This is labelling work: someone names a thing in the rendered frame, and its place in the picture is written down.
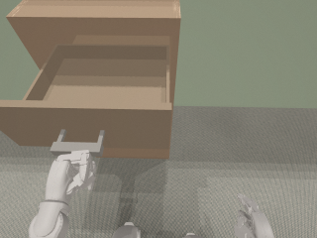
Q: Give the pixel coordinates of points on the handle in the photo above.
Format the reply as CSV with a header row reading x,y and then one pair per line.
x,y
64,148

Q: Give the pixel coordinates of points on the robot left thigh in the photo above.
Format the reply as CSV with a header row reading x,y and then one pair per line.
x,y
127,231

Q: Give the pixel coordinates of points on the left robot hand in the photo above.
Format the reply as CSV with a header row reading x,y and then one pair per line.
x,y
68,174

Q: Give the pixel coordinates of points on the cabinet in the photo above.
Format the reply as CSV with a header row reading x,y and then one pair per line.
x,y
41,24

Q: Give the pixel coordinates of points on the left robot forearm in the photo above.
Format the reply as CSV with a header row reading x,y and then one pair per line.
x,y
51,221

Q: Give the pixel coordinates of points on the drawer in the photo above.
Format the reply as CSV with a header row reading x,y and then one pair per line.
x,y
84,88

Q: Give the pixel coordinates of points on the right robot hand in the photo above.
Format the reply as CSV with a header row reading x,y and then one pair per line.
x,y
257,225

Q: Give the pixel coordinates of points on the robot left shin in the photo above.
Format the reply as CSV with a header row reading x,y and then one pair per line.
x,y
129,223

